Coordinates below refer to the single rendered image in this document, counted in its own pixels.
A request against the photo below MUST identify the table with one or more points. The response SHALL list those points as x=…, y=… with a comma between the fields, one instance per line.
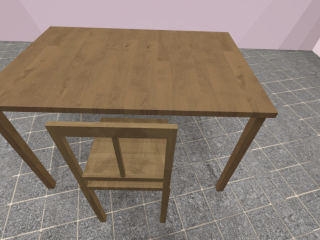
x=88, y=70

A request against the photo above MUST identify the chair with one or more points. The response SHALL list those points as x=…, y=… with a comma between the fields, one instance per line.
x=127, y=154

